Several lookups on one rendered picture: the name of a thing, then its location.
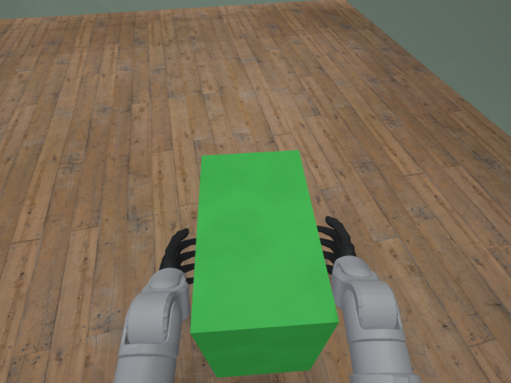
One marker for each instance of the left robot forearm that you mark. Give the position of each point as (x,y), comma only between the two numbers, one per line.
(151,335)

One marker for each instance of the left robot hand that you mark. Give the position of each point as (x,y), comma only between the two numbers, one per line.
(173,257)

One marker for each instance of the right robot hand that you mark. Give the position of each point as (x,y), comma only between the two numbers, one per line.
(341,245)

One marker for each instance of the right robot forearm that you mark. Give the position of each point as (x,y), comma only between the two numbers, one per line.
(373,324)

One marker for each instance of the carton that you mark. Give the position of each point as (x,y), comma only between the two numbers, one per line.
(262,299)

